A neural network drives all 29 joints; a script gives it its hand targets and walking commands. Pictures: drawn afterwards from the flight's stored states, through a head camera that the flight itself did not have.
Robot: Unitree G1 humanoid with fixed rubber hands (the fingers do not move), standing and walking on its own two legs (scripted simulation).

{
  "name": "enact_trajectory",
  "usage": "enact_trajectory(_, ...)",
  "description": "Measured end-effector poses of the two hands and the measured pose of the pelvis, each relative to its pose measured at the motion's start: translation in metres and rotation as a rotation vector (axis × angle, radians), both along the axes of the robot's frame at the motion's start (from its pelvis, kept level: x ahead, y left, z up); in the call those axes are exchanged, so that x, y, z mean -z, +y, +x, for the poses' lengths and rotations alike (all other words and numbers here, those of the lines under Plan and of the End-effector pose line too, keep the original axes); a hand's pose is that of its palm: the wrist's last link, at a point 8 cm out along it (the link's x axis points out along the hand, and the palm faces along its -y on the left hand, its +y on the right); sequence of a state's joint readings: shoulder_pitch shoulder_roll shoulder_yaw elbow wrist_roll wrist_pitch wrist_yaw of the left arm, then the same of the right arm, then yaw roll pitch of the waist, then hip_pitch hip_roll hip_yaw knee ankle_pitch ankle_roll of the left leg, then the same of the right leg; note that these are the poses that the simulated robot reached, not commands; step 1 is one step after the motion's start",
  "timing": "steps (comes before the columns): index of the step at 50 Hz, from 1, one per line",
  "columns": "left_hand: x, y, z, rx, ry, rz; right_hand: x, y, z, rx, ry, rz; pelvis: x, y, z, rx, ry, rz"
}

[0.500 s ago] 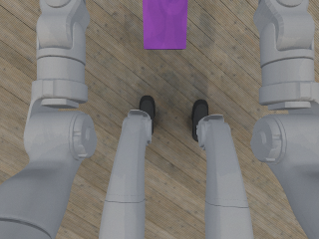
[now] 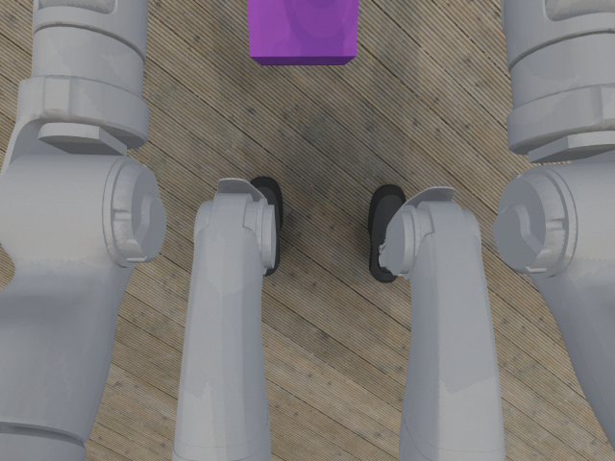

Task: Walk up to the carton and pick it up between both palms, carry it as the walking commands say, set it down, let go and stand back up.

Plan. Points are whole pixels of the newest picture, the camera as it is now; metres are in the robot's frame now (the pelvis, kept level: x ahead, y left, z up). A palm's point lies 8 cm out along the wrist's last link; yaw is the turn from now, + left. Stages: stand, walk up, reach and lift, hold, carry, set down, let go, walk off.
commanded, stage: reach and lift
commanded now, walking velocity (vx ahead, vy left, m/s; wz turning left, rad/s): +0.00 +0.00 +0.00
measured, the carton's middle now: out of the picture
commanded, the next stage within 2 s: none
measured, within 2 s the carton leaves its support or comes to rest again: neither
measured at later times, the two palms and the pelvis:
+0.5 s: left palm out of the picture +0.57 +0.20 -0.28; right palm out of the picture +0.59 -0.10 -0.27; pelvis +0.01 +0.00 -0.11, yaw +0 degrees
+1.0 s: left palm out of the picture +0.57 +0.19 -0.37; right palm out of the picture +0.59 -0.11 -0.36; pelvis +0.03 +0.00 -0.17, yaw +0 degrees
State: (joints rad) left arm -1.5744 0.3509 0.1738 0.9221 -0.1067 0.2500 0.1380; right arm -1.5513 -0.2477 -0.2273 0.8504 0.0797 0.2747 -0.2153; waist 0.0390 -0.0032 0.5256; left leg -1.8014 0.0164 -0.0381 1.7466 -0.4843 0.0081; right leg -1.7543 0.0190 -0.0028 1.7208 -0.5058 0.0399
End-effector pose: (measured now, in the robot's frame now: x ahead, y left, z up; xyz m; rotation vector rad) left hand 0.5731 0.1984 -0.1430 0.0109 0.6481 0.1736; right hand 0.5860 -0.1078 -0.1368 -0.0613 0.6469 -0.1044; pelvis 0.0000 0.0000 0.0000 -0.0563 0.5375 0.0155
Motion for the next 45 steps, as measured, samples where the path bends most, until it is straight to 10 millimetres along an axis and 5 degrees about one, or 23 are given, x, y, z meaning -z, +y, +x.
enact_trajectory(18,0.094,0.001,0.001,0.0,0.039,-0.024,0.092,0.009,0.01,-0.039,0.029,0.005,0.081,0.004,0.005,-0.002,0.013,-0.008)
enact_trajectory(29,0.158,0.0,-0.01,0.008,0.075,-0.016,0.158,0.006,-0.002,-0.035,0.069,0.007,0.122,0.002,0.014,-0.009,0.018,-0.009)
enact_trajectory(45,0.22,-0.007,-0.012,0.044,0.158,0.001,0.219,0.004,-0.002,-0.074,0.11,0.037,0.165,0.0,0.022,0.008,0.036,0.015)
